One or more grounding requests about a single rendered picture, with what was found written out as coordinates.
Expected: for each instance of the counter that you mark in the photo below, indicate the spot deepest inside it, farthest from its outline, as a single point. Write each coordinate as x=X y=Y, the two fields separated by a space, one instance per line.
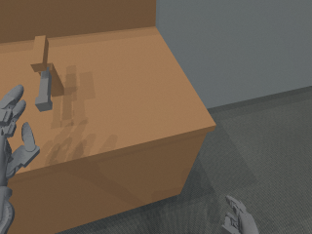
x=126 y=125

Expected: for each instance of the tap lever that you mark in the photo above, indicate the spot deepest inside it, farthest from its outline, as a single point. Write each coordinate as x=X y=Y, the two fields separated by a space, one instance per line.
x=43 y=101

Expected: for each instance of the robot left forearm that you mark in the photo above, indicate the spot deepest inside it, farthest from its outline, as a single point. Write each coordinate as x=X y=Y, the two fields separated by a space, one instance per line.
x=7 y=210

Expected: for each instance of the robot left hand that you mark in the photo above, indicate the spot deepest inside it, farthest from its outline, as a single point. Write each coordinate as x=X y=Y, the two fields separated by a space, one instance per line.
x=11 y=108

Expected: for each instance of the robot right hand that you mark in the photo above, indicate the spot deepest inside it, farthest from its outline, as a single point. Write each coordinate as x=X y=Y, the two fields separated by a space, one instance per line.
x=244 y=224

